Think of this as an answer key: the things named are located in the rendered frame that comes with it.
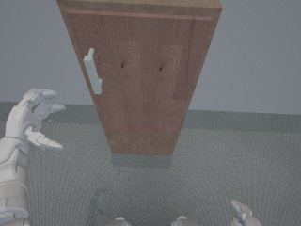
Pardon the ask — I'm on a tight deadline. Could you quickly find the robot right shin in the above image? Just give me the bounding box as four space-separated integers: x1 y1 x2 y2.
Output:
177 216 187 220

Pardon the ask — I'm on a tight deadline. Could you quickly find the cupboard door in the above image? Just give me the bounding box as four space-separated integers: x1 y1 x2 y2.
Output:
66 9 213 134

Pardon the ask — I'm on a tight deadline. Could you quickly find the robot right hand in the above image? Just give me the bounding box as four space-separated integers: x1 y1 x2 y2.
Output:
230 199 261 226

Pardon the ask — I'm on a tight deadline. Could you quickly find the handle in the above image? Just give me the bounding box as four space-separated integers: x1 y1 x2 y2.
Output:
83 48 103 95

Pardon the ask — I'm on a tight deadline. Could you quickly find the left robot forearm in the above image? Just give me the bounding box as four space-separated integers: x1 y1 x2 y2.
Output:
0 137 30 225

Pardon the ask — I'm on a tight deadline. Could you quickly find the robot left hand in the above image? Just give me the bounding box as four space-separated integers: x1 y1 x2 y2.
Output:
5 88 66 151

